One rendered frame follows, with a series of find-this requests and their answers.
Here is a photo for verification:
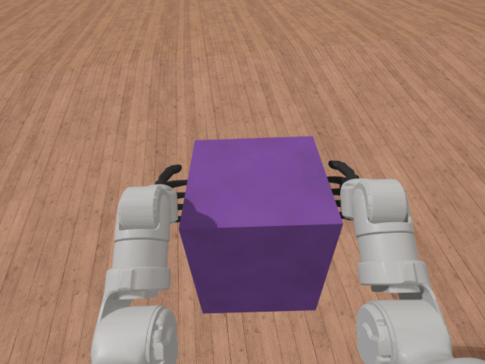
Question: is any right robot forearm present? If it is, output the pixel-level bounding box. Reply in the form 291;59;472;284
340;178;452;348

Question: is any robot left upper arm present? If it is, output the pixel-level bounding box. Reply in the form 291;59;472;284
92;305;178;364

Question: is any left robot hand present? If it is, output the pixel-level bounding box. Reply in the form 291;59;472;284
155;165;188;222

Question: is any robot right upper arm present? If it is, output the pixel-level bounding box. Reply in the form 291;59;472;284
356;300;485;364

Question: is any right robot hand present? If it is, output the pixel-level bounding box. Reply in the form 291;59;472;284
327;161;359;221

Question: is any carton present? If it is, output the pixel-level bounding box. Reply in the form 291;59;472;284
179;136;343;313

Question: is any left robot forearm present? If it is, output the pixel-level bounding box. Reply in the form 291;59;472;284
91;184;178;362

